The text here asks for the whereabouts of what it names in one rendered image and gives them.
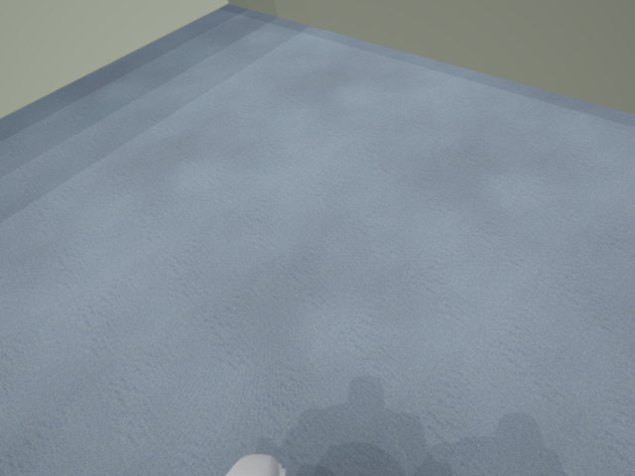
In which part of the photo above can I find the left robot thigh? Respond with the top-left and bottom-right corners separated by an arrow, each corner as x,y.
225,454 -> 287,476

